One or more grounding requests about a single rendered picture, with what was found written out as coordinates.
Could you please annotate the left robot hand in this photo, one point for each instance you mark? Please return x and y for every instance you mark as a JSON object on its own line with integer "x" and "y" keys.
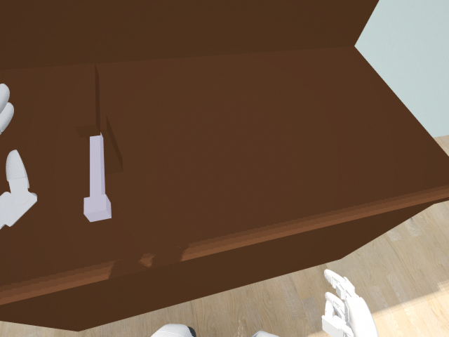
{"x": 15, "y": 204}

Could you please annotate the tap lever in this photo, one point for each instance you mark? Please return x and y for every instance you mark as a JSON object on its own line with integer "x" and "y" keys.
{"x": 97, "y": 206}

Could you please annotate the counter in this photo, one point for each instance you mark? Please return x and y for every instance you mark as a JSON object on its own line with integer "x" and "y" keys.
{"x": 243, "y": 140}

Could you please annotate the right robot hand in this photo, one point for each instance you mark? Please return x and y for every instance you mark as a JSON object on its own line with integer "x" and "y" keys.
{"x": 353, "y": 317}

